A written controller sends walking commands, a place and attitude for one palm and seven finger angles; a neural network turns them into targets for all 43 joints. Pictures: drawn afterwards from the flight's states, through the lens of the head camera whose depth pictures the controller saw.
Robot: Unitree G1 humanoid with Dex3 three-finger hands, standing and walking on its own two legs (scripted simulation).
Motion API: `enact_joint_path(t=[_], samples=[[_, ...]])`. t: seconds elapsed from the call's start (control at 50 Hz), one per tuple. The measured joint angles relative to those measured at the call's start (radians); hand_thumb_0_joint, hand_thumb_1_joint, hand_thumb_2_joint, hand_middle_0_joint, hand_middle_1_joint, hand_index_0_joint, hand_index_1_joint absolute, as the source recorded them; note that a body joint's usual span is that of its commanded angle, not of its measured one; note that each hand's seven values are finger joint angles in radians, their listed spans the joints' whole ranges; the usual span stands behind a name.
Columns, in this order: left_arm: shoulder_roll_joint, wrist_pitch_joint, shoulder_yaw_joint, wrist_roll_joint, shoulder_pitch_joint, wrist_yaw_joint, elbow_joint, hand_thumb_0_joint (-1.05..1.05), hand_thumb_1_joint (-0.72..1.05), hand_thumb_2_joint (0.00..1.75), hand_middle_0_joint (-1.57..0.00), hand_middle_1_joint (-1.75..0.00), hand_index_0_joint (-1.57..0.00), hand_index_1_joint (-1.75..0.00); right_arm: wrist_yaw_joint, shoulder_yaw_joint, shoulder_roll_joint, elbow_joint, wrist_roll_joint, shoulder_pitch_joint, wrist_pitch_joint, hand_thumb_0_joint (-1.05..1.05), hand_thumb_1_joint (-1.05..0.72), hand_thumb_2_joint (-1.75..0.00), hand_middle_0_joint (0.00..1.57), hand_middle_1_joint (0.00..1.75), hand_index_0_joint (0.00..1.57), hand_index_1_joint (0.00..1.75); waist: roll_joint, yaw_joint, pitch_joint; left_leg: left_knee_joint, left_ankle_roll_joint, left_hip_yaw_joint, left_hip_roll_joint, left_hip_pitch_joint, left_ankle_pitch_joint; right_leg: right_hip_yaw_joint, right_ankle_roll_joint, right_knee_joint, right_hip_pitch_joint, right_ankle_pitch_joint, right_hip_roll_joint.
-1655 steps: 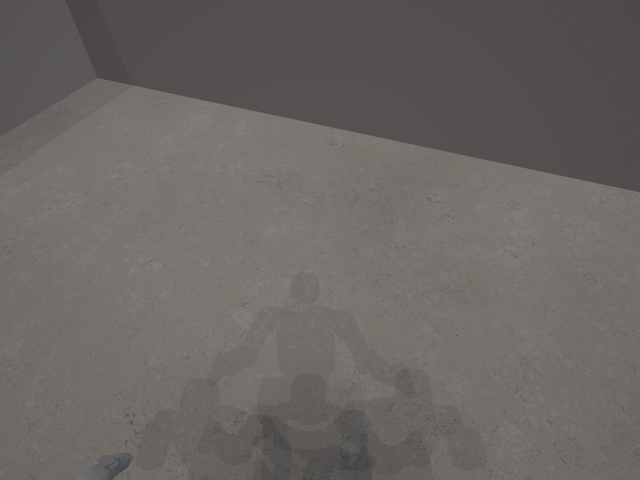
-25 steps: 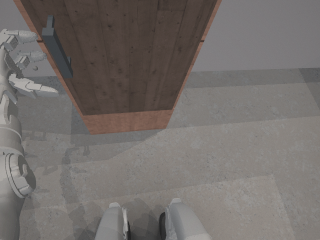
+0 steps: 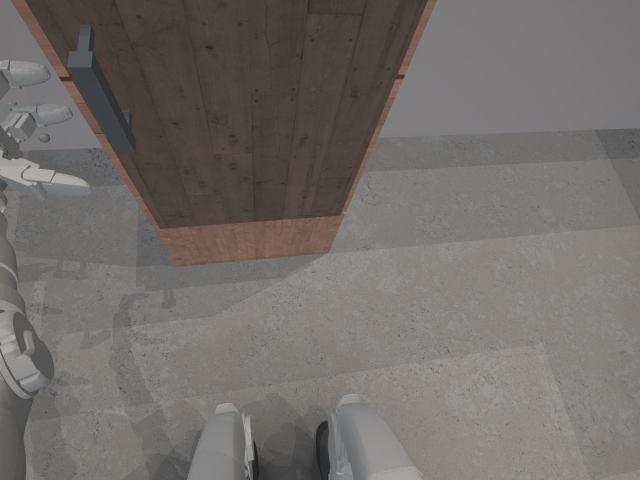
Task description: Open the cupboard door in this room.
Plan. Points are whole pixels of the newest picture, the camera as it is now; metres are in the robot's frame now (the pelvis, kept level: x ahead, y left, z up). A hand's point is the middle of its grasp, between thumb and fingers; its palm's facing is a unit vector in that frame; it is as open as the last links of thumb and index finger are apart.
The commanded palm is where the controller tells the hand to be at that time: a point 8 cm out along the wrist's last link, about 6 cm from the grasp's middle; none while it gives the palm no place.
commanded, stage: slide the fingers in behind the handle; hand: left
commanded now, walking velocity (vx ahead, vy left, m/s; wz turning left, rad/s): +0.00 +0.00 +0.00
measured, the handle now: (108, 95) +0.56 +0.21 +0.05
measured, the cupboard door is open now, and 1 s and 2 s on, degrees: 0 0 0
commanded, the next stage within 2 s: close the thumb around the handle in 1.58 s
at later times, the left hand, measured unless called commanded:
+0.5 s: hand (83, 133) +0.50 +0.24 +0.05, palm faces +0.06 -1.00 -0.01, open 14.0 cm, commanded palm +0.48 +0.27 +0.05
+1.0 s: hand (117, 134) +0.51 +0.20 +0.05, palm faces +0.03 -1.00 -0.02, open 13.9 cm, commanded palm +0.49 +0.23 +0.05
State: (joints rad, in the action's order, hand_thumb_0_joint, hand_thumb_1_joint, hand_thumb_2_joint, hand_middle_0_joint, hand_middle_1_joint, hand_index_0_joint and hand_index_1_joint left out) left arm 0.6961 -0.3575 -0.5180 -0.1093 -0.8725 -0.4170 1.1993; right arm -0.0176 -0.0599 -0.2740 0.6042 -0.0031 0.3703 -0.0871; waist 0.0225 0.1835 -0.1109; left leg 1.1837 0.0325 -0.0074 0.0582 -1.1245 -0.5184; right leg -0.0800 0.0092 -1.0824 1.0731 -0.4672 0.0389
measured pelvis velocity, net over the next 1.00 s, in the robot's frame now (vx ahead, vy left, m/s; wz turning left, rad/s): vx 0.00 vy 0.00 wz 0.02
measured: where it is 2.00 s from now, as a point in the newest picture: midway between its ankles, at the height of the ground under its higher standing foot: outside the picture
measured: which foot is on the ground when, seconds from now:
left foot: down 0.00-1.00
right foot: down 0.00-1.00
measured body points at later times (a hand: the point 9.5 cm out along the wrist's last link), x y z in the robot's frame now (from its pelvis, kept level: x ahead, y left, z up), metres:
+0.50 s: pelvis +0.00 +0.01 +0.00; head +0.15 +0.04 +0.42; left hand +0.50 +0.29 +0.05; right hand +0.02 -0.25 -0.11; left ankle +0.01 +0.10 -0.64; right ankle +0.02 -0.12 -0.64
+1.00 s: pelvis +0.00 +0.00 +0.00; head +0.15 +0.03 +0.42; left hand +0.50 +0.26 +0.05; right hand +0.02 -0.27 -0.11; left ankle +0.01 +0.10 -0.64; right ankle +0.02 -0.12 -0.64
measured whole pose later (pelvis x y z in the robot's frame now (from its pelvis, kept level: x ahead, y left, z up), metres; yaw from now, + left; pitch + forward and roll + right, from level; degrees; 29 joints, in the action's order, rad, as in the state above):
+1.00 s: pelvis +0.00 +0.00 +0.00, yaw +1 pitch +26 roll -4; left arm 0.50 -0.43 -0.36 -0.10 -0.89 -0.23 1.14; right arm 0.01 -0.03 -0.26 0.64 -0.03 0.36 -0.08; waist 0.03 0.17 -0.13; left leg 1.18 0.02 -0.02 0.04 -1.12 -0.52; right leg -0.09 0.02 -1.10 1.07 -0.48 0.03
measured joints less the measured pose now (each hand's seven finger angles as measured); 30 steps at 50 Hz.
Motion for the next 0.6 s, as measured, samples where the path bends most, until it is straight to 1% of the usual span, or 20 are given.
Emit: enact_joint_path(t=[0.06,0.14,0.2,0.28,0.38,0.5,0.6], samples=[[-0.015,-0.025,0.009,0.0,0.008,0.012,-0.022,-0.01,-0.5,0.3,-0.3,-1.2,-0.3,-1.2,0.002,0.006,-0.001,-0.001,-0.005,-0.002,0.008,0.0,-0.91,-0.9,0.2,0.3,0.2,0.3,-0.002,-0.003,-0.001,0.005,0.001,-0.001,-0.002,-0.005,-0.001,-0.001,-0.001,-0.004,0.004,-0.001,-0.002],[-0.043,-0.056,0.023,-0.012,-0.002,0.023,-0.04,-0.02,-0.5,0.3,-0.3,-1.2,-0.3,-1.2,0.005,0.01,0.0,0.009,-0.009,-0.013,0.011,0.0,-0.91,-0.9,0.2,0.3,0.2,0.3,-0.005,-0.006,-0.004,0.017,0.003,-0.003,-0.005,-0.014,-0.005,-0.003,-0.003,-0.014,0.01,-0.005,-0.005],[-0.06,-0.047,0.043,-0.01,-0.015,0.031,-0.031,-0.02,-0.5,0.3,-0.3,-1.2,-0.3,-1.2,0.007,0.011,0.001,0.012,-0.009,-0.02,0.01,0.0,-0.91,-0.9,0.2,0.3,0.2,0.3,-0.003,-0.005,-0.003,0.021,0.005,-0.004,-0.008,-0.017,-0.006,-0.004,-0.006,-0.017,0.011,-0.007,-0.008],[-0.087,-0.028,0.046,0.005,0.003,0.057,-0.056,-0.02,-0.5,0.3,-0.3,-1.2,-0.3,-1.2,0.009,0.013,0.005,0.001,-0.011,-0.022,0.008,0.0,-0.91,-0.9,0.2,0.3,0.2,0.3,0.001,-0.002,-0.005,0.015,0.008,0.002,-0.009,-0.013,-0.003,0.002,-0.009,-0.012,0.009,-0.003,-0.009],[-0.131,-0.052,0.057,0.005,0.02,0.103,-0.082,-0.02,-0.5,0.3,-0.3,-1.2,-0.3,-1.2,0.018,0.013,0.016,0.005,-0.015,-0.016,0.009,0.0,-0.91,-0.9,0.2,0.3,0.2,0.3,0.004,-0.009,-0.01,0.004,0.01,0.009,-0.01,0.006,-0.003,0.009,-0.012,-0.004,-0.006,-0.002,-0.01],[-0.13,-0.048,0.072,0.023,-0.001,0.135,-0.041,-0.02,-0.5,0.3,-0.3,-1.2,-0.3,-1.2,0.022,0.007,0.025,0.003,-0.016,-0.01,0.006,0.0,-0.91,-0.9,0.2,0.3,0.2,0.3,0.006,-0.001,-0.012,0.003,0.009,0.01,-0.012,0.013,-0.003,0.01,-0.01,-0.008,-0.011,-0.005,-0.011],[-0.144,-0.063,0.084,0.021,-0.006,0.145,-0.036,-0.02,-0.5,0.3,-0.3,-1.2,-0.3,-1.2,0.024,0.009,0.023,0.007,-0.019,-0.004,0.007,0.0,-0.91,-0.9,0.2,0.3,0.2,0.3,0.009,-0.003,-0.008,0.003,0.008,0.012,-0.013,0.01,-0.002,0.012,-0.009,-0.012,-0.005,-0.006,-0.012]])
